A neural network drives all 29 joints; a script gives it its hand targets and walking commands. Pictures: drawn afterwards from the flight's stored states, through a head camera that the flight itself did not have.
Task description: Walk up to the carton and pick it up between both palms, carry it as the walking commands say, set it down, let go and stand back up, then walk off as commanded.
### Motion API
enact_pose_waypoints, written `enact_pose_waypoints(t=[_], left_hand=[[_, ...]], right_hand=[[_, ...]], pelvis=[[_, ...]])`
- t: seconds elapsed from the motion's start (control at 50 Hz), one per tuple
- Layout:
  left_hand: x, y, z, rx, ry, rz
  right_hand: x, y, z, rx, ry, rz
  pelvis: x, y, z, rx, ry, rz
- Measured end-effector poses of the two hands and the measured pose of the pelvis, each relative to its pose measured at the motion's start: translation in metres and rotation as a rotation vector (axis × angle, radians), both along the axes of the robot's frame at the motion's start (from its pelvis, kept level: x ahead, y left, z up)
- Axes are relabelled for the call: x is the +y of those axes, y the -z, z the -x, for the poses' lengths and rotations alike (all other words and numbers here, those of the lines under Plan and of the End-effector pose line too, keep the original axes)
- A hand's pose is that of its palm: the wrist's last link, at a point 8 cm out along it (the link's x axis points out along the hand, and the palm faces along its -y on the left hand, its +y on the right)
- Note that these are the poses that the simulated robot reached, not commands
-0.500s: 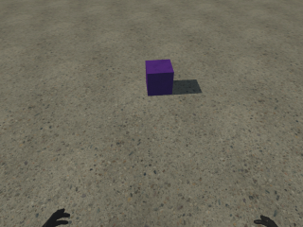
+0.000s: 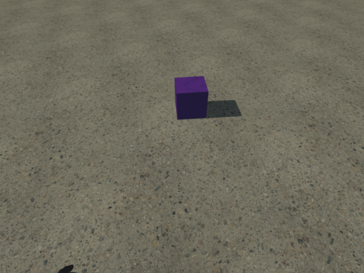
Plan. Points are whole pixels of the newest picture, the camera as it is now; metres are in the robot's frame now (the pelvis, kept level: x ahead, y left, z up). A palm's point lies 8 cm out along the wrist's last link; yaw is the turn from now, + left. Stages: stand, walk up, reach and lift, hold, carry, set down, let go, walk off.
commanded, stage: stand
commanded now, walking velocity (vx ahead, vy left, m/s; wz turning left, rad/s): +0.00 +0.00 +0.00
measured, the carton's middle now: (190, 97) +1.62 +0.00 -0.64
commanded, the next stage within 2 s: walk up in 0.42 s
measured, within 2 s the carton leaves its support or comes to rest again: neither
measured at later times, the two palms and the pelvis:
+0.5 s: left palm out of the picture +0.10 +0.31 -0.10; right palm out of the picture +0.10 -0.31 -0.10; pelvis +0.00 +0.00 +0.00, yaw +0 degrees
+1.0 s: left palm out of the picture +0.01 +0.17 -0.13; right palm out of the picture +0.18 -0.33 -0.13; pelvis +0.10 -0.07 +0.00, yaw -2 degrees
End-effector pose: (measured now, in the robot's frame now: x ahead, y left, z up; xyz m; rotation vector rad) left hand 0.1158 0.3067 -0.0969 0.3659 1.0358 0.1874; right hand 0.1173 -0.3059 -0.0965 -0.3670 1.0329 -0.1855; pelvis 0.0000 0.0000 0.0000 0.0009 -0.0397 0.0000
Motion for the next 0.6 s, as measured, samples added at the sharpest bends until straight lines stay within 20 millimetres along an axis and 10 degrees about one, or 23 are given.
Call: enact_pose_waypoints(t=[0.6], left_hand=[[0.005,0.002,0.014,0.068,-0.030,-0.009]], right_hand=[[-0.005,0.002,0.014,0.070,0.033,0.007]], pelvis=[[0.000,-0.004,-0.002,0.000,-0.001,0.000]])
